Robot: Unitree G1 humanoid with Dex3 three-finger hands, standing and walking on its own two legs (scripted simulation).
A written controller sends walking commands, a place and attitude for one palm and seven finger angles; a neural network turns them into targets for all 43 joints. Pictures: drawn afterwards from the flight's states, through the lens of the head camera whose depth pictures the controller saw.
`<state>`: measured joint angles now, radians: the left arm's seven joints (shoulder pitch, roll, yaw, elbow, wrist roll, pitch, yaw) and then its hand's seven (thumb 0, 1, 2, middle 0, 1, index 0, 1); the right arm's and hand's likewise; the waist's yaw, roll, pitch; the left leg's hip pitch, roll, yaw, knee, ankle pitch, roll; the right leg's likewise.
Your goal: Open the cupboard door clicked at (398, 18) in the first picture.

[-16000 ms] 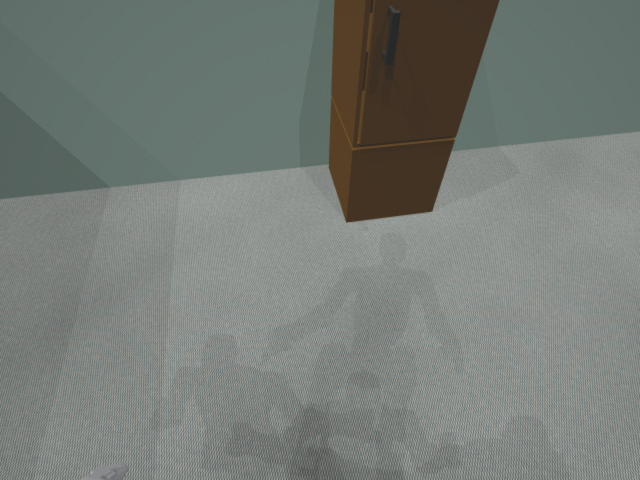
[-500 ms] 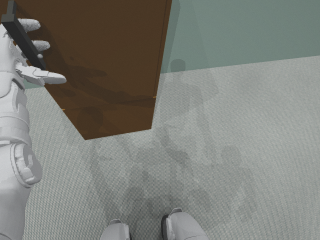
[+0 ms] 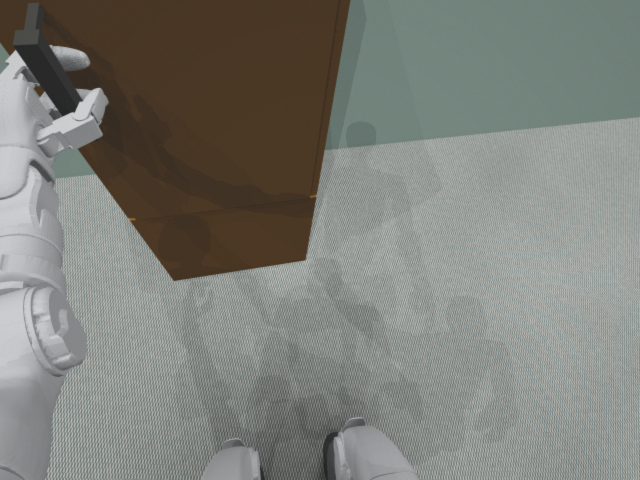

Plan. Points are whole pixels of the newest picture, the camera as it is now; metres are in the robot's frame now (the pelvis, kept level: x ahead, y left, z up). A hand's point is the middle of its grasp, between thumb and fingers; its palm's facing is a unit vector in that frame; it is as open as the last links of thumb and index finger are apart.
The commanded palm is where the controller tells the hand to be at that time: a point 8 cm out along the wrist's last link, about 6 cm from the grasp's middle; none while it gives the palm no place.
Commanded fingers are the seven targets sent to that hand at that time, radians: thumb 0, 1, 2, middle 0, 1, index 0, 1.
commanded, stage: close the thumb around the handle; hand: left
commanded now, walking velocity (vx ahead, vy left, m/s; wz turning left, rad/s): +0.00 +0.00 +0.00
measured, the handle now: (64, 79) +0.58 +0.24 +0.09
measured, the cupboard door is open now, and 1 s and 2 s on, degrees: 0 12 48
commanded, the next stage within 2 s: pull the door open along its arc in 0.14 s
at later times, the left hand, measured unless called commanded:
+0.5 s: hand (91, 126) +0.51 +0.21 +0.08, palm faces +0.08 -1.00 -0.02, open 5.6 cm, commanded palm +0.46 +0.25 +0.09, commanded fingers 0.00 0.90 0.90 -0.40 -1.35 -0.40 -1.35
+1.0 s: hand (117, 157) +0.47 +0.18 +0.08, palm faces +0.56 -0.83 -0.01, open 5.9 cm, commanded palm +0.42 +0.21 +0.09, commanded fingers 0.00 0.90 0.90 -0.40 -1.35 -0.40 -1.35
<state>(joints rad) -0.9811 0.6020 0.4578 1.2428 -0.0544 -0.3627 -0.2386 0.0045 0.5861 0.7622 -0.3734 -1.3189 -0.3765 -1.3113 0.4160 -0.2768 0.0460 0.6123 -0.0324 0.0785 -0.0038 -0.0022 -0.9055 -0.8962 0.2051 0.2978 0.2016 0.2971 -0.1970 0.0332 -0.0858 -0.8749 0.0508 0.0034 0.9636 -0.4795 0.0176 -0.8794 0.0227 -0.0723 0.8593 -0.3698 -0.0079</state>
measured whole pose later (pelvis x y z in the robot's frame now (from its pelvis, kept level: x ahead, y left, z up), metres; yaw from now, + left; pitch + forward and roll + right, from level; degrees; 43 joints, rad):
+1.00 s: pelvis -0.01 -0.01 +0.00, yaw +1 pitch +18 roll -1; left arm -0.75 0.16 0.38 0.93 0.06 -0.36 0.49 0.01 0.71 0.82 -0.35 -1.34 -0.35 -1.34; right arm 0.27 -0.21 0.00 0.65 -0.10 -0.01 0.04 0.00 -0.91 -0.90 0.20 0.30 0.20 0.30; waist -0.10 0.04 -0.14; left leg -0.79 0.02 0.01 0.94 -0.46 0.01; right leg -0.82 0.00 -0.07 0.88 -0.39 -0.01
